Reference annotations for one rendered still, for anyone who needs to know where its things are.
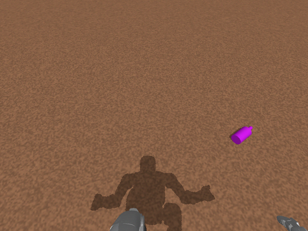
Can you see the right robot hand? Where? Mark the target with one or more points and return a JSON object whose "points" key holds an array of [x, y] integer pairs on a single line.
{"points": [[290, 224]]}

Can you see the bottle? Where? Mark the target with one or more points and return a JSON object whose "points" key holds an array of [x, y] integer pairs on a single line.
{"points": [[241, 135]]}

